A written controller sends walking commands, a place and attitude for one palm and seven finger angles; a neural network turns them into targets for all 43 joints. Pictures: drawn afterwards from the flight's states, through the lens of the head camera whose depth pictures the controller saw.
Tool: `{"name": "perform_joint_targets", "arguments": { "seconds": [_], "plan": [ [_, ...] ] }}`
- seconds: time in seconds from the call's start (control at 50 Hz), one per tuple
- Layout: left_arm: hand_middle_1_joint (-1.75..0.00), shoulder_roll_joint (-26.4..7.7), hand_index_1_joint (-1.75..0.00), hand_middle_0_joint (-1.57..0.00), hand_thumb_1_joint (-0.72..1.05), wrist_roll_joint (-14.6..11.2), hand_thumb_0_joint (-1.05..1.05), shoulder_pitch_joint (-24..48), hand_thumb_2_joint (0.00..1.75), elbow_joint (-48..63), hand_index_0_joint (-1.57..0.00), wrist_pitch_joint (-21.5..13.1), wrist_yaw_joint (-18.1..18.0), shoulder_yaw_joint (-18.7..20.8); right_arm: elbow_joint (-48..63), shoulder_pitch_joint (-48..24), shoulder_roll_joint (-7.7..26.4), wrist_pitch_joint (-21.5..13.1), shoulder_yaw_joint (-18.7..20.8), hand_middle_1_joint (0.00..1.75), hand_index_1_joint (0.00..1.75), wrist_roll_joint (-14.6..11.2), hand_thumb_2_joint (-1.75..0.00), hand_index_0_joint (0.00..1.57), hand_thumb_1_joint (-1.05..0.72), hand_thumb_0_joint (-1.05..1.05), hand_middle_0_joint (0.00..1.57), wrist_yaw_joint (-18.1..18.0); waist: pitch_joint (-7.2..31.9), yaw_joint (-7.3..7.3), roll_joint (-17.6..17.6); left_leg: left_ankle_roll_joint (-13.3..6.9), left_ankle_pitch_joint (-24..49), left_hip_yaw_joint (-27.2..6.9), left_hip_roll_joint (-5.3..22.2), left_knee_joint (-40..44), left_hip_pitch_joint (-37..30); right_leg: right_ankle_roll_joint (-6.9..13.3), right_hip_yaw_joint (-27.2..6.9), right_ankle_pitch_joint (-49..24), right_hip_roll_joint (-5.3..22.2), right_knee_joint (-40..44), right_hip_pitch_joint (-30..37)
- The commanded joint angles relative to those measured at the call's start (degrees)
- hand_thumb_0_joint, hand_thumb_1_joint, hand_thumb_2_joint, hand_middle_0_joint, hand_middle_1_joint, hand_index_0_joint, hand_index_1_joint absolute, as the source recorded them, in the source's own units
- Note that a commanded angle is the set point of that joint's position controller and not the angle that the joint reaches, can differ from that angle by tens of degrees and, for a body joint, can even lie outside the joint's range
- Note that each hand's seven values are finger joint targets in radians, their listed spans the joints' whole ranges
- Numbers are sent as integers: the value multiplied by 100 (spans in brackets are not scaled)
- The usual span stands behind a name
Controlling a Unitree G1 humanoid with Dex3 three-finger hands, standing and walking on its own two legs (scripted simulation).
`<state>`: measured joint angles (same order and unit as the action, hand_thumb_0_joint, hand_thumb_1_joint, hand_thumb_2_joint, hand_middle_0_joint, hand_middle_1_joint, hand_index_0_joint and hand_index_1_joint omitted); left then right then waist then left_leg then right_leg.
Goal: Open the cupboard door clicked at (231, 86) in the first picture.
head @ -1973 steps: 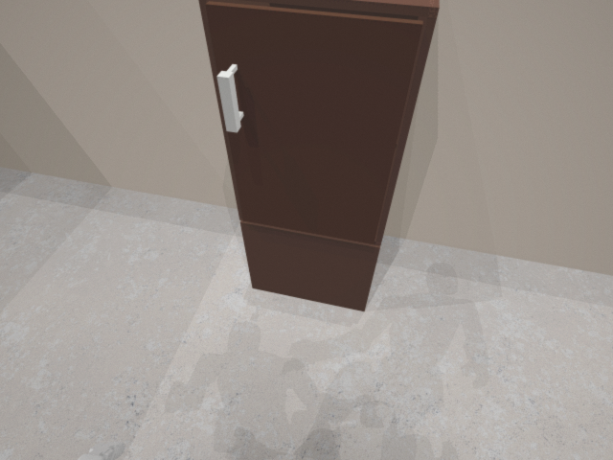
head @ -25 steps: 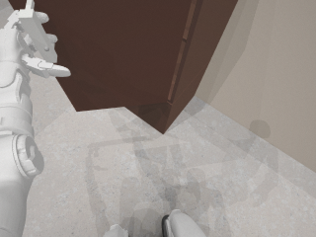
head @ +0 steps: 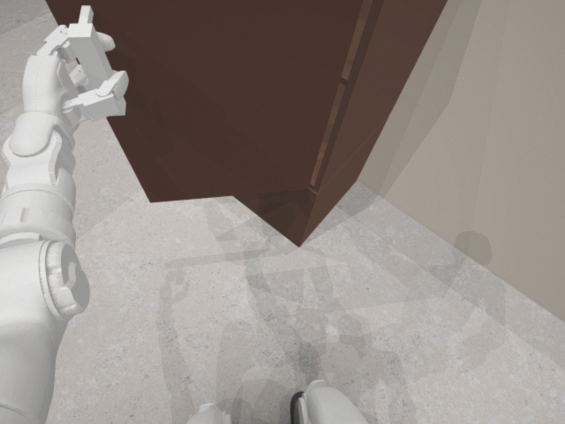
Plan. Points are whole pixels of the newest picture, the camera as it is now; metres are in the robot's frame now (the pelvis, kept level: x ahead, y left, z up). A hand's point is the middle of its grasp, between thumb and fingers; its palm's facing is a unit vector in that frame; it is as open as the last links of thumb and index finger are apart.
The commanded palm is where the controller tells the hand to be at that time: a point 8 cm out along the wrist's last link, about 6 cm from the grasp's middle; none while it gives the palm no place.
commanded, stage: close the thumb around the handle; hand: left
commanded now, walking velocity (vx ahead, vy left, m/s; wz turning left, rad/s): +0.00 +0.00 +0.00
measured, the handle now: (102, 63) +0.59 +0.19 +0.12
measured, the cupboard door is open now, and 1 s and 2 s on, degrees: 48 76 86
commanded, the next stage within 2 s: pull the door open along its arc in 0.16 s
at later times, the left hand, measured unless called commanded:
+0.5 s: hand (112, 90) +0.54 +0.17 +0.12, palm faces -0.04 -1.00 -0.01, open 6.2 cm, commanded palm +0.49 +0.22 +0.11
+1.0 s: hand (169, 194) +0.38 +0.09 +0.12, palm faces +0.20 -0.98 +0.09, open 6.7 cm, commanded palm +0.32 +0.18 +0.11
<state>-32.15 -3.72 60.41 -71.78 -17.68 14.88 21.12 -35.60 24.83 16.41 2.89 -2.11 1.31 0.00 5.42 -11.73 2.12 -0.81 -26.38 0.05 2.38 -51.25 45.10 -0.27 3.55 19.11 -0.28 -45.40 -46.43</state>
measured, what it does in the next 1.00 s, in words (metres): stands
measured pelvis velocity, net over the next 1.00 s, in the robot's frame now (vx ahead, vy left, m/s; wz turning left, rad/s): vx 0.02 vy -0.01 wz -0.02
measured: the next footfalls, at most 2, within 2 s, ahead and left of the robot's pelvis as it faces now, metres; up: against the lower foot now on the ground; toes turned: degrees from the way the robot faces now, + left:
none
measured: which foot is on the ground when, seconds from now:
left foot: down 0.00-1.00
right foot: down 0.00-1.00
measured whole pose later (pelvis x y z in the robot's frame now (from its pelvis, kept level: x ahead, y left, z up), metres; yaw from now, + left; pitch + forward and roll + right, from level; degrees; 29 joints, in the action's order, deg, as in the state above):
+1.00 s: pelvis +0.02 -0.01 +0.02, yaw -1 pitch +9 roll -1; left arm 0.8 -5.1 10.8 -14.1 -8.6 -13.9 3.7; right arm -30.2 12.3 11.7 3.4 -0.4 0.7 1.8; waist 6.7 -1.9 2.4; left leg -0.2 -24.1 3.0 1.7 -40.1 25.3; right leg 0.0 0.6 18.7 -0.1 -39.1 -29.8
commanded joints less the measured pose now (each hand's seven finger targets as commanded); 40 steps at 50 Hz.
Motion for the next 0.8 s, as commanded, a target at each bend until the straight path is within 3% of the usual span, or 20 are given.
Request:
{"name": "perform_joint_targets", "arguments": {
  "seconds": [0.0,0.02,0.1,0.14,0.16,0.2,0.22,0.24,0.26,0.3,0.34,0.38,0.46,0.5,0.64,0.66,0.72,0.74,0.76,0.78],
  "plan": [
    [-135,-1537,-135,-40,90,-51,0,2959,90,1219,-40,-362,-16,296,155,1219,1031,-68,347,30,30,-3,-90,20,-90,0,20,-80,2624,-153,700,-18,2688,-307,-96,435,-1640,132,-148,-2011,-232,220,1262],
    [-135,-1615,-135,-40,90,-53,0,2887,90,1236,-40,-393,-25,396,185,1245,1031,-77,349,30,30,3,-90,20,-90,0,20,-88,2790,-122,623,-28,2825,-314,-98,396,-1689,145,-138,-2125,-242,168,1331],
    [-135,-1760,-135,-40,90,44,0,2866,90,993,-40,-324,-12,378,228,1203,1017,-61,307,30,30,-25,-90,20,-90,0,20,-88,2463,-152,526,-58,2454,-239,-117,422,-1227,114,-193,-2053,-229,203,1439],
    [-135,-1864,-135,-40,90,59,0,2893,90,1050,-40,-351,-4,441,241,1223,1016,-72,298,30,30,-17,-90,20,-90,0,20,-92,2673,-123,674,-56,2485,-231,-123,399,-1299,117,-207,-2077,-224,182,1470],
    [-135,-1948,-135,-40,90,69,0,2878,90,1023,-40,-339,-2,504,240,1259,1024,-67,304,30,30,-19,-90,20,-90,0,20,-103,2690,-143,537,-65,2533,-239,-108,392,-1286,109,-203,-2139,-229,177,1512],
    [-135,-1820,-135,-40,90,52,0,2734,90,1062,-40,-315,51,429,289,1254,1011,-63,308,30,30,-28,-90,20,-90,0,20,-86,2740,-92,642,-60,2545,-196,-124,414,-1282,115,-215,-2194,-238,197,1593],
    [-135,-1922,-135,-40,90,32,0,2704,90,1090,-40,-331,58,536,290,1280,1024,-65,313,30,30,-24,-90,20,-90,0,20,-92,2774,-84,617,-73,2606,-204,-110,387,-1321,132,-211,-2234,-245,179,1583],
    [-135,-1915,-135,-40,90,49,0,2788,90,1034,-40,-309,75,459,265,1283,1020,-50,299,30,30,-33,-90,20,-90,0,20,-94,2701,-117,661,-60,2551,-216,-107,408,-1278,115,-209,-2168,-242,187,1520],
    [-135,-1679,-135,-40,90,33,0,2964,90,958,-40,-263,76,268,239,1276,1006,-49,291,30,30,-32,-90,20,-90,0,20,-92,2502,-240,657,-72,2371,-209,-103,411,-1234,99,-200,-2003,-247,236,1355],
    [-135,-1842,-135,-40,90,15,0,2741,90,1021,-40,-254,69,454,249,1331,1043,-54,321,30,30,-23,-90,20,-90,0,20,-94,2634,-113,552,-74,2352,-214,-105,442,-1225,114,-202,-1980,-252,243,1500],
    [-135,-1778,-135,-40,90,3,0,2466,90,1094,-40,-278,94,463,271,1334,1023,-51,331,30,30,-19,-90,20,-90,0,20,-79,2808,-18,763,-42,2644,-218,-100,441,-1445,136,-171,-2120,-250,199,1489],
    [-135,-1702,-135,-40,90,-81,0,2186,90,1256,-40,-260,130,492,322,1311,1029,-32,352,30,30,-22,-90,20,-90,0,20,-61,2820,47,555,-52,2690,-176,-93,473,-1408,123,-167,-2249,-257,220,1667],
    [-135,-1557,-135,-40,90,-204,0,1478,90,1646,-40,-274,169,549,459,1210,1004,27,400,30,30,-60,-90,20,-90,0,20,-20,2877,282,610,-37,2972,-114,-97,556,-1516,154,-156,-2523,-262,207,1932],
    [-135,-1457,-135,-40,90,-282,0,1030,90,1882,-40,-250,159,563,565,1116,999,59,432,30,30,-87,-90,20,-90,0,20,0,2812,389,385,-52,2943,-71,-106,627,-1447,149,-161,-2601,-267,245,2132],
    [-135,-687,-135,-40,90,-704,0,-1046,90,3262,-40,-67,86,374,949,578,857,39,510,30,30,-230,-90,20,-90,0,20,73,2672,824,235,-56,3498,106,-98,902,-1606,169,-163,-3111,-198,325,2764],
    [-135,-362,-135,-40,90,-773,0,-1367,90,3495,-40,-20,78,175,993,471,810,14,512,30,30,-254,-90,20,-90,0,20,95,2527,836,168,-54,3538,129,-98,951,-1640,159,-153,-3188,-191,365,2819],
    [-135,-88,-135,-40,90,-941,0,-2506,90,4467,-40,81,-47,132,1178,156,745,-77,512,30,30,-302,-90,20,-90,0,20,126,2382,1058,-1,-70,3658,195,-105,1097,-1630,184,-170,-3422,-127,397,3192],
    [-135,57,-135,-40,90,-1256,0,-2544,90,5176,-40,116,-839,849,1243,-116,534,-162,512,30,30,-298,-90,20,-90,0,20,159,2377,1474,12,39,3635,193,-161,1127,-1564,161,-77,-3360,-165,463,3242],
    [-135,800,-135,-40,90,-1170,0,-3097,90,5347,-40,226,-1214,260,1244,-252,477,-227,489,30,30,-281,-90,20,-90,0,20,210,2156,1336,181,95,3588,241,-156,1211,-1715,148,-35,-3246,-158,494,3179],
    [-135,1026,-135,-40,90,-1108,0,-3379,90,5621,-40,282,-1555,187,1201,-309,458,-284,500,30,30,-285,-90,20,-90,0,20,247,1942,1308,-196,118,3490,219,-135,1259,-1674,142,35,-3173,-164,537,3145]
  ]
}}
